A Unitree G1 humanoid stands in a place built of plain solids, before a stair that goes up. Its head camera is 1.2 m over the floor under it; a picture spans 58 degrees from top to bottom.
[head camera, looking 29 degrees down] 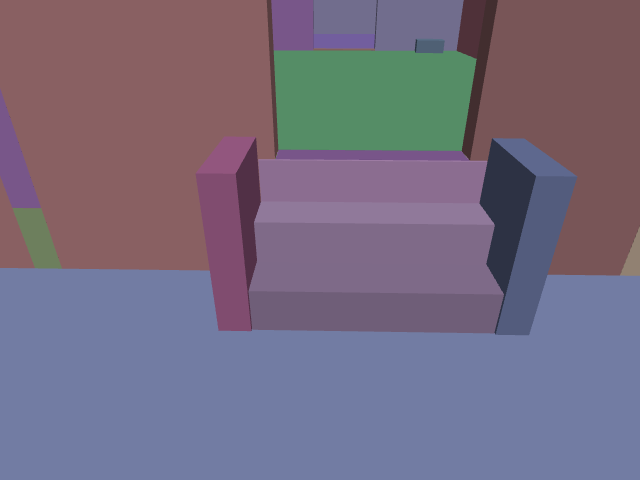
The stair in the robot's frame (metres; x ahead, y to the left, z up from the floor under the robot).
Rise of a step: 0.20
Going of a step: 0.21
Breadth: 1.00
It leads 1 degrees to the right of straight ahead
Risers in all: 3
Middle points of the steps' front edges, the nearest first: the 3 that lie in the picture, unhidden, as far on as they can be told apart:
1.38 -0.22 0.20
1.60 -0.22 0.39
1.81 -0.23 0.59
